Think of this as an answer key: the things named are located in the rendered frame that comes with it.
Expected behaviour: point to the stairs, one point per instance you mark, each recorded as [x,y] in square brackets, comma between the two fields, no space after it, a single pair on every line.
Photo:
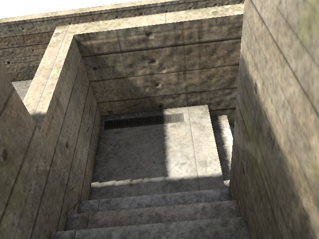
[204,214]
[223,134]

